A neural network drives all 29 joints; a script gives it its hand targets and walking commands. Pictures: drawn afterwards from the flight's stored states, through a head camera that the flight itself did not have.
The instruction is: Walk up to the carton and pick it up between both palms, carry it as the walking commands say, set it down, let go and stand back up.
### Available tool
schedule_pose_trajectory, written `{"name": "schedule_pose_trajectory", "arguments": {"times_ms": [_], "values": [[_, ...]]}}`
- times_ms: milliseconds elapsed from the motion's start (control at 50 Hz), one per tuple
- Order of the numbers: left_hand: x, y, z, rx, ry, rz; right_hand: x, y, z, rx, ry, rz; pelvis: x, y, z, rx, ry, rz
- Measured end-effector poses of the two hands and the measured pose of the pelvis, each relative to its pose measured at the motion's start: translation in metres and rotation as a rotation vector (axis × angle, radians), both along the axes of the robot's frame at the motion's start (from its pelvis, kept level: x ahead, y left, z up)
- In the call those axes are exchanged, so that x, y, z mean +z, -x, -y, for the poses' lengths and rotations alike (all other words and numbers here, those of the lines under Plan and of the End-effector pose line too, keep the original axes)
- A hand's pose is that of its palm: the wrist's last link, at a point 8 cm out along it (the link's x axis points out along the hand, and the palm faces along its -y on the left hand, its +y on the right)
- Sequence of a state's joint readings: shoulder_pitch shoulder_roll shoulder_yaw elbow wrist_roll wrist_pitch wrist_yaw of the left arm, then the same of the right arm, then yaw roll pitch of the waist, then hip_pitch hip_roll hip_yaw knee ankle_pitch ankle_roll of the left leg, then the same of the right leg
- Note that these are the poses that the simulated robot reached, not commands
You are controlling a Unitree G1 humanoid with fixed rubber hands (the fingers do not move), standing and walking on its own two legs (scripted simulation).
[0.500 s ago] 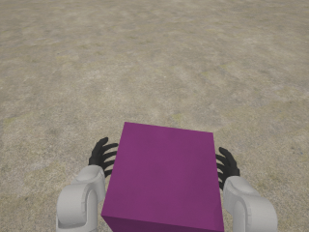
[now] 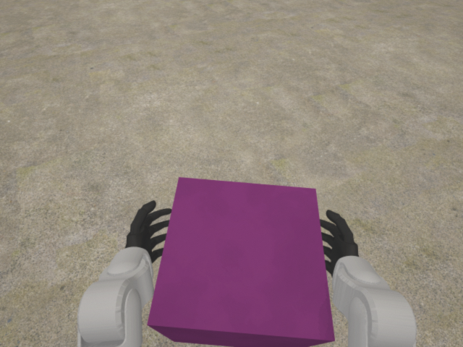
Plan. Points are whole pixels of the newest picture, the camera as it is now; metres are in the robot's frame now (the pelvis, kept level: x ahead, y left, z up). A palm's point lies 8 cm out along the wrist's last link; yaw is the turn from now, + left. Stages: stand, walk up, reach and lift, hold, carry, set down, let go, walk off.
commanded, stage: carry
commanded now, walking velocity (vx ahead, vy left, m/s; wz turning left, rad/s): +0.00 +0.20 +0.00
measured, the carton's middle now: (238, 272) +0.24 +0.00 +0.02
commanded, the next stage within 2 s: none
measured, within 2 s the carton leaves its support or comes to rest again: neither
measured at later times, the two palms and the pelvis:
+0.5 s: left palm (54, 272) +0.20 +0.25 +0.11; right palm (278, 291) +0.18 -0.05 +0.10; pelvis -0.04 +0.12 +0.01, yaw +1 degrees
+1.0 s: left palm out of the picture +0.15 +0.40 +0.09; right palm (158, 338) +0.13 +0.10 +0.09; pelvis -0.10 +0.26 +0.00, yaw +0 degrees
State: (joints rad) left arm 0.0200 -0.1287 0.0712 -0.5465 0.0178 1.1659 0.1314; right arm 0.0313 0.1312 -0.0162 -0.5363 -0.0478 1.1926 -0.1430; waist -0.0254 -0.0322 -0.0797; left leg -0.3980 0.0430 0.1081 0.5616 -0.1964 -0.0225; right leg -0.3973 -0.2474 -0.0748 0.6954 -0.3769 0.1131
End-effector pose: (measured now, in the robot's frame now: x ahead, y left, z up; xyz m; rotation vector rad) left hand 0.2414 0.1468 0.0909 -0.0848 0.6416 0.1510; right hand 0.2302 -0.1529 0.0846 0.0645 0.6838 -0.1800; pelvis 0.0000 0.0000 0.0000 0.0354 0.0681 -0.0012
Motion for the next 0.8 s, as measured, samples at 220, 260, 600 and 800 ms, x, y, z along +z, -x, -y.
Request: {"name": "schedule_pose_trajectory", "arguments": {"times_ms": [220,260,600,800], "values": [[0.011,0.027,-0.05,0.047,-0.027,0.033,-0.002,0.015,-0.051,0.044,-0.033,0.033,0.001,0.02,-0.041,-0.005,0.009,0.005],[0.017,0.026,-0.051,0.021,-0.06,0.049,-0.005,0.02,-0.052,0.02,-0.061,0.051,-0.001,0.022,-0.05,-0.005,0.019,0.011],[0.008,0.054,-0.157,0.02,0.001,0.022,0.01,0.046,-0.157,0.023,0.007,0.023,0.004,0.051,-0.151,0.009,0.014,0.008],[0.006,0.085,-0.207,0.065,-0.037,-0.002,-0.005,0.065,-0.207,0.07,-0.028,0.0,0.001,0.074,-0.192,0.017,0.034,0.021]]}}
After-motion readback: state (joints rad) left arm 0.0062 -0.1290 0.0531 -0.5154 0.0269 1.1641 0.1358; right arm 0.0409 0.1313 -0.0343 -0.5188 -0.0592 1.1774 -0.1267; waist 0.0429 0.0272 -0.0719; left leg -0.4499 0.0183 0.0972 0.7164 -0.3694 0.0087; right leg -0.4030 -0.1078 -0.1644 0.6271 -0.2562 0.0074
